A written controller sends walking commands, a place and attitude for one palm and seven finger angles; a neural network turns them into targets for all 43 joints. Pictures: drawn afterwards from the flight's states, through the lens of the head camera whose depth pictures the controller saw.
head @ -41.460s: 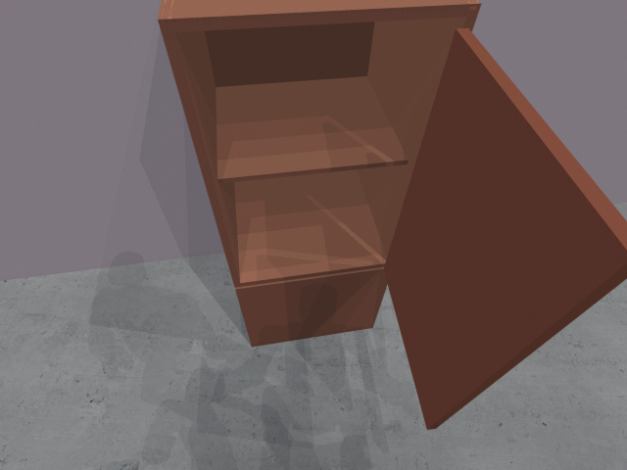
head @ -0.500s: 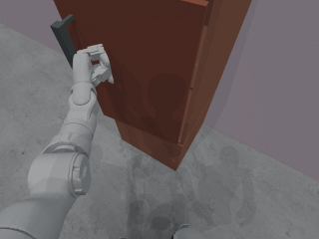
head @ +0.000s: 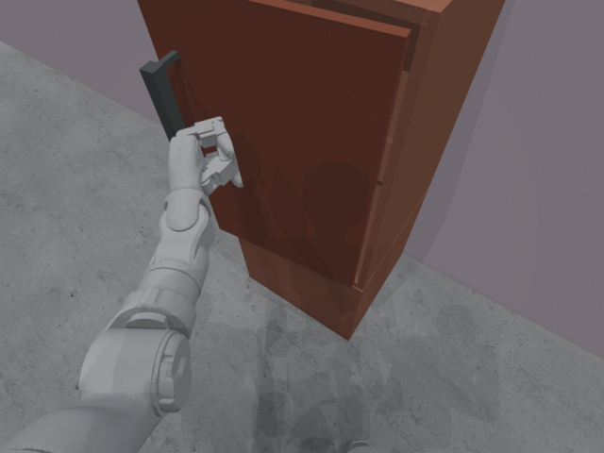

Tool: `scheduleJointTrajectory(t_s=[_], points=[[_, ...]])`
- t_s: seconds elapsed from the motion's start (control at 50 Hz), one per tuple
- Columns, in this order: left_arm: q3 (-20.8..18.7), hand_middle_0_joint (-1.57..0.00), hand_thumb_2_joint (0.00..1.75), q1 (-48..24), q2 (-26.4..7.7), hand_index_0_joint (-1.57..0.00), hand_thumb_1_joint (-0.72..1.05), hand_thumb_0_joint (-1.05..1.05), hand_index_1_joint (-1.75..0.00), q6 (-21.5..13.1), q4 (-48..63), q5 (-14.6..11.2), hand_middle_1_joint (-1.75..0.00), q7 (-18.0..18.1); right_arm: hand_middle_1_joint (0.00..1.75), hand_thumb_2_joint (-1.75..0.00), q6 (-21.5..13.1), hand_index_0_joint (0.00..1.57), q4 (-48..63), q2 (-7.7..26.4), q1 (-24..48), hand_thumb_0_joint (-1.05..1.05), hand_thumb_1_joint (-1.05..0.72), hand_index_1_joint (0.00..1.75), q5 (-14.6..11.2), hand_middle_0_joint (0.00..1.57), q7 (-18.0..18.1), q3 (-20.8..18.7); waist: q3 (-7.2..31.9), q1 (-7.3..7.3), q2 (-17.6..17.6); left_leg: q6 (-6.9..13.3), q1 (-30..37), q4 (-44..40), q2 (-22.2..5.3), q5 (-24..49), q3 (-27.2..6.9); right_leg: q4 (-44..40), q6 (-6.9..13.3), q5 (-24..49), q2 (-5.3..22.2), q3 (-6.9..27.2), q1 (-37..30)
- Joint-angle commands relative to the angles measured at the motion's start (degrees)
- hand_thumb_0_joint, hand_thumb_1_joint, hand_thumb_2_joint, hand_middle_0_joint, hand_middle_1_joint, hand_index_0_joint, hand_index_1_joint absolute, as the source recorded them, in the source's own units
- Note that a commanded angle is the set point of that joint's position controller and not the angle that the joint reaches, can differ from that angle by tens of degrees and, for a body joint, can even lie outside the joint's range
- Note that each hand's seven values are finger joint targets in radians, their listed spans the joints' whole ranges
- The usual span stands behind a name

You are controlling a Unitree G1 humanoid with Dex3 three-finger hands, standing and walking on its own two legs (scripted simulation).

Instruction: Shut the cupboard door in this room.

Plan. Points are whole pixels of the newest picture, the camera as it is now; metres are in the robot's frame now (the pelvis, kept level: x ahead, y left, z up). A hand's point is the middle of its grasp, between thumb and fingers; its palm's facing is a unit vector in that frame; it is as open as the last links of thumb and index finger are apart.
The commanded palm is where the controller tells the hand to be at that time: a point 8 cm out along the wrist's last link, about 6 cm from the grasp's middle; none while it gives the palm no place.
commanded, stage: draw the hand back to the body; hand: left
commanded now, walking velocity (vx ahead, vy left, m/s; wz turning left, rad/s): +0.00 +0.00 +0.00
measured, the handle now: (176, 103) +0.63 +0.17 +0.10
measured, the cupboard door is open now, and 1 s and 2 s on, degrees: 7 7 7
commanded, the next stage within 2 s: step back with the hand held close in 1.46 s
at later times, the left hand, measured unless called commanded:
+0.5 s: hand (127, 258) +0.31 +0.16 +0.15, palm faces +0.09 -0.98 -0.15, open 3.1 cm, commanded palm +0.27 +0.22 +0.16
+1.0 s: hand out of the picture +0.21 +0.27 +0.18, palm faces +0.43 -0.82 -0.38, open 5.5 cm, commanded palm +0.16 +0.31 +0.20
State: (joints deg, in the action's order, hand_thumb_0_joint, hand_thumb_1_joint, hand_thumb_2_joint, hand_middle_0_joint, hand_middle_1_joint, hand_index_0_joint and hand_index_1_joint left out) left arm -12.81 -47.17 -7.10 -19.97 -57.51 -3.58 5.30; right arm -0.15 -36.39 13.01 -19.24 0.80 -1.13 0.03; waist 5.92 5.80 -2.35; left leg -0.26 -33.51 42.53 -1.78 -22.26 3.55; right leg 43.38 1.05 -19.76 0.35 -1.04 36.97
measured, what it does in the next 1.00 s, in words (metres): stands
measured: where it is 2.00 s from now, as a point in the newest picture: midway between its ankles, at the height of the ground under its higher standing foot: outside the picture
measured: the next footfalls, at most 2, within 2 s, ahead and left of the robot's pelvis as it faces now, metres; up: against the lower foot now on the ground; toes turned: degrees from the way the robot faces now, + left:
none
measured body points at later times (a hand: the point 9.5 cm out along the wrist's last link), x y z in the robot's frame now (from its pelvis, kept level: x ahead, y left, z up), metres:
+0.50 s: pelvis -0.01 +0.00 +0.02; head -0.02 -0.02 +0.47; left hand +0.30 +0.22 +0.16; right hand +0.20 -0.23 -0.05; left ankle -0.02 +0.12 -0.71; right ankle +0.01 -0.11 -0.71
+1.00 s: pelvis +0.01 +0.01 +0.03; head -0.01 -0.01 +0.48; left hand +0.18 +0.31 +0.20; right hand +0.20 -0.20 -0.06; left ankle -0.02 +0.12 -0.71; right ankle +0.01 -0.11 -0.71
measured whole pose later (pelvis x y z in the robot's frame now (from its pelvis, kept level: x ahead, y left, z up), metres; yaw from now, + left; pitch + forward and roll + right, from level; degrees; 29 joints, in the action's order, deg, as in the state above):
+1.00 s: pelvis +0.01 +0.01 +0.03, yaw +2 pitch -4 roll +0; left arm -16.1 22.0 -18.1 -3.8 16.6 -3.2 4.7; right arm -1.3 -36.3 12.5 -11.8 -0.3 4.4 1.6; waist 0.0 -2.9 -4.4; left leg 0.6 -3.7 23.0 -0.3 -15.6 1.7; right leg 22.2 -0.3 -13.2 1.1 -3.1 5.3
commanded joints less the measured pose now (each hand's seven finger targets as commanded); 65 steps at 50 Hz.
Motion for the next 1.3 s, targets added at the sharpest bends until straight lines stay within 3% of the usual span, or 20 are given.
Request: scheduleJointTrajectory(t_s=[0.0,0.08,0.1,0.18,0.22,0.28,0.3,0.36,0.38,0.42,0.5,0.58,0.68,0.72,0.8,0.94,1.02,1.06,1.12,1.28], points=[[-0.5,-1.30,0.90,-8.2,-11.6,-1.30,0.90,0.00,-1.50,-5.0,25.2,-0.2,-1.50,-1.8,0.30,-0.90,-1.9,0.20,7.9,7.8,-3.8,0.00,-0.90,0.30,-0.6,0.20,0.0,-3.3,27.7,-4.80,5.0,1.7,9.1,-4.1,2.4,26.6,0.3,-2.6,0.4,36.1,-1.1,0.0,-25.7],[1.3,-1.30,0.90,-0.3,-10.8,-1.30,0.90,0.00,-1.50,0.0,36.7,-2.9,-1.50,-5.1,0.30,-0.90,-1.8,0.20,9.5,8.0,-0.6,0.00,-0.90,0.30,-2.3,0.20,0.7,-3.7,22.3,-4.64,7.0,2.0,11.7,-7.0,2.0,23.8,1.0,-6.5,-0.3,34.3,-1.3,-0.3,-27.5],[3.2,-1.30,0.90,0.1,-8.8,-1.30,0.90,0.00,-1.50,1.5,39.7,-4.0,-1.50,-6.1,0.30,-0.90,-2.0,0.20,9.8,7.7,0.6,0.00,-0.90,0.30,-2.8,0.20,1.1,-3.6,21.0,-4.17,6.9,2.1,13.1,-7.6,2.1,22.9,1.0,-7.6,-0.4,33.6,-1.4,-0.5,-27.5],[5.9,-1.30,0.90,1.5,-7.7,-1.30,0.90,0.00,-1.50,5.6,49.2,-6.4,-1.50,-8.7,0.30,-0.90,-3.5,0.20,9.6,7.2,4.8,0.00,-0.90,0.30,-3.6,0.20,3.0,-2.8,15.6,-3.87,1.6,2.2,17.2,-9.8,2.1,18.7,0.3,-10.9,-0.4,26.0,-1.3,-0.9,-25.0],[7.2,-1.30,0.90,3.6,-7.2,-1.30,0.90,0.00,-1.50,6.9,51.4,-6.6,-1.50,-9.2,0.30,-0.90,-4.5,0.20,9.6,7.1,6.2,0.00,-0.90,0.30,-3.8,0.20,3.8,-2.2,12.0,-3.64,1.7,2.3,18.2,-10.9,2.2,15.9,-0.5,-12.4,-0.5,21.6,-1.3,-1.1,-23.5],[5.2,-1.27,0.90,10.3,-9.3,-1.27,0.90,0.00,-1.47,9.6,51.5,-6.8,-1.47,-9.9,0.30,-0.90,-5.2,0.20,9.7,7.2,8.9,0.00,-0.90,0.30,-3.8,0.20,4.3,-1.4,9.2,-5.25,1.5,2.0,18.1,-12.5,2.5,12.3,-1.2,-13.5,-0.2,16.5,-0.9,-1.3,-23.1],[4.8,-1.24,0.90,12.7,-9.7,-1.24,0.90,0.00,-1.44,10.9,50.7,-7.1,-1.44,-10.3,0.30,-0.90,-5.2,0.20,9.9,7.3,9.5,0.00,-0.90,0.30,-3.9,0.20,4.4,-1.2,8.3,-5.52,4.0,2.0,17.7,-13.1,2.6,11.2,-1.4,-13.9,-0.3,14.9,-0.8,-1.4,-23.5],[3.1,-1.16,0.90,16.5,-11.3,-1.16,0.90,0.00,-1.35,14.2,52.9,-7.9,-1.35,-11.4,0.30,-0.90,-5.0,0.20,11.1,7.2,12.1,0.00,-0.90,0.30,-4.2,0.20,4.7,-0.4,6.7,-6.53,4.7,1.9,18.0,-14.5,2.8,9.9,-1.6,-15.1,-0.2,12.4,-0.3,-1.4,-24.7],[6.2,-1.13,0.90,18.8,-13.7,-1.13,0.90,0.00,-1.32,11.6,59.7,-3.2,-1.32,-7.6,0.30,-0.90,-4.5,0.20,11.5,5.7,13.1,0.00,-0.90,0.30,-3.5,0.20,5.4,-0.5,4.0,-6.15,5.0,2.0,19.6,-17.0,2.6,10.2,-1.3,-18.3,-0.6,10.4,0.7,0.5,-25.6],[4.9,-1.08,0.90,25.0,-13.5,-1.08,0.90,0.00,-1.26,11.7,60.3,-2.6,-1.26,-4.8,0.30,-0.90,-3.9,0.20,11.6,5.9,13.8,0.00,-0.90,0.30,-3.2,0.20,5.9,-0.4,2.9,-6.50,6.4,2.1,20.5,-18.0,2.3,10.2,-1.6,-19.7,-0.7,9.5,0.6,0.1,-26.7],[4.0,-0.97,0.90,27.5,-15.0,-0.97,0.90,0.00,-1.14,12.3,68.5,-1.0,-1.14,-2.5,0.30,-0.90,-3.1,0.20,11.6,5.1,14.8,0.00,-0.90,0.30,-2.6,0.20,6.2,0.4,3.4,-6.56,0.5,1.8,24.6,-20.4,2.0,13.7,-1.4,-20.9,-0.4,13.4,0.5,-0.4,-30.2],[2.1,-0.86,0.90,32.1,-16.6,-0.86,0.90,0.00,-1.02,12.5,74.2,-0.2,-1.02,-1.0,0.30,-0.90,-3.3,0.20,11.3,4.8,15.5,0.00,-0.90,0.30,-1.9,0.20,6.4,0.9,3.2,-6.85,-2.7,1.5,27.1,-22.0,1.9,16.0,-1.7,-22.3,0.0,15.1,0.2,-1.1,-32.4],[1.3,-0.72,0.90,42.0,-16.3,-0.72,0.90,0.00,-0.87,12.8,78.5,0.1,-0.87,-0.3,0.30,-0.90,-3.9,0.20,11.2,4.9,16.1,0.00,-0.90,0.30,-1.4,0.20,6.2,0.9,1.6,-7.45,-1.1,1.3,28.1,-23.2,1.7,18.5,-2.2,-23.2,-0.1,16.7,-0.2,-1.7,-33.9],[0.0,-0.67,0.90,47.1,-17.0,-0.67,0.90,0.00,-0.81,13.0,79.2,0.1,-0.81,-0.3,0.30,-0.90,-4.1,0.20,11.0,5.4,16.3,0.00,-0.90,0.30,-1.1,0.20,6.2,0.6,0.9,-7.88,1.9,1.5,28.1,-23.4,1.5,19.8,-2.4,-23.6,-0.3,17.5,-0.3,-1.8,-34.5],[-4.3,-0.56,0.90,53.2,-19.0,-0.56,0.90,0.00,-0.69,12.9,82.4,0.1,-0.69,0.2,0.30,-0.90,-4.0,0.20,10.8,5.1,16.3,0.00,-0.90,0.30,-1.0,0.20,6.0,0.2,0.8,-8.46,2.6,1.3,27.8,-23.2,1.5,21.2,-2.3,-23.0,-0.4,18.5,-0.2,-2.1,-35.2],[-11.0,-0.36,0.90,62.4,-22.6,-0.36,0.90,0.00,-0.48,12.0,89.1,0.0,-0.48,0.8,0.30,-0.90,-5.1,0.20,10.5,4.7,16.4,0.00,-0.90,0.30,-0.9,0.20,5.8,-0.3,0.2,-9.43,-2.1,0.9,26.7,-22.6,1.5,23.8,-2.2,-22.5,-0.4,19.8,0.3,-2.0,-36.4],[-14.5,-0.25,0.90,69.5,-23.9,-0.25,0.90,0.00,-0.36,12.0,89.9,-0.1,-0.36,1.4,0.30,-0.90,-6.1,0.20,10.0,5.0,15.8,0.00,-0.90,0.30,-0.9,0.20,5.8,-0.9,-1.0,-9.87,-2.2,0.9,26.3,-22.0,1.2,26.1,-2.0,-22.6,-0.5,21.1,0.2,-2.1,-35.8],[-15.7,-0.20,0.90,70.5,-24.3,-0.20,0.90,0.00,-0.30,11.8,91.2,-0.2,-0.30,1.7,0.30,-0.90,-6.5,0.20,10.0,4.7,15.6,0.00,-0.90,0.30,-1.0,0.20,5.8,-1.0,-2.4,-9.74,-2.8,0.6,26.1,-22.3,1.0,24.9,-2.0,-22.6,-0.6,19.7,0.2,-2.3,-34.7],[-11.3,-0.20,0.90,67.6,-20.6,-0.20,0.90,0.00,-0.30,12.1,89.7,0.3,-0.30,1.5,0.30,-0.90,-7.2,0.20,9.2,5.6,15.1,0.00,-0.90,0.30,-1.0,0.20,5.9,-1.2,-5.5,-8.42,-0.9,1.0,26.2,-22.7,0.8,22.7,-1.9,-23.6,-0.8,17.4,0.2,-2.4,-31.8],[-12.7,-0.20,0.90,65.8,-22.3,-0.20,0.90,0.00,-0.30,11.8,90.6,0.7,-0.30,2.5,0.30,-0.90,-8.0,0.20,8.9,5.5,15.1,0.00,-0.90,0.30,-0.7,0.20,6.5,-1.3,-1.6,-9.25,-1.0,1.2,27.3,-23.0,1.4,21.7,-2.4,-22.7,-0.6,16.4,0.4,-2.3,-33.9]])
